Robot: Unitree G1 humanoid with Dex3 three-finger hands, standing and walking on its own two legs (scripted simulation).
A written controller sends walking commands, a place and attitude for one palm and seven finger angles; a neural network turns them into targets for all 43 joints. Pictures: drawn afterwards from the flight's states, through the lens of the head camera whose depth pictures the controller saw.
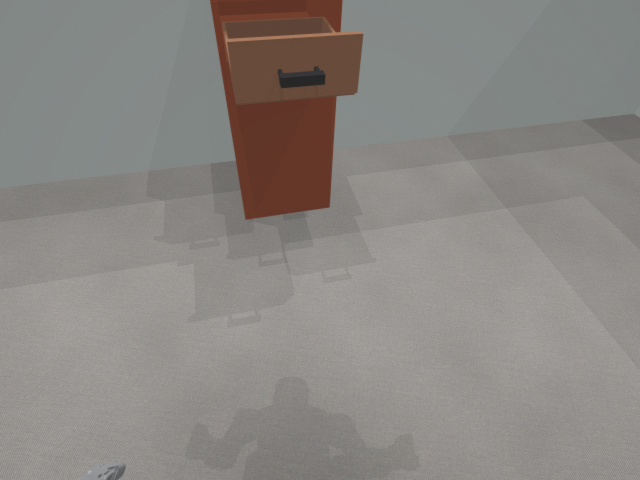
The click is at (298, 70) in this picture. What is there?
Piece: drawer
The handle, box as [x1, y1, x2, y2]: [278, 66, 324, 87]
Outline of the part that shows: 324,73 317,66 314,67 313,71 283,73 281,69 278,69 281,87 324,84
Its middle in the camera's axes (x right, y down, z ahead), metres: -0.05 -0.42 +1.00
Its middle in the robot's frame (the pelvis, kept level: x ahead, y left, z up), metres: +1.03 +0.11 +0.02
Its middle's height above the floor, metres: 0.79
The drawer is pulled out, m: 0.28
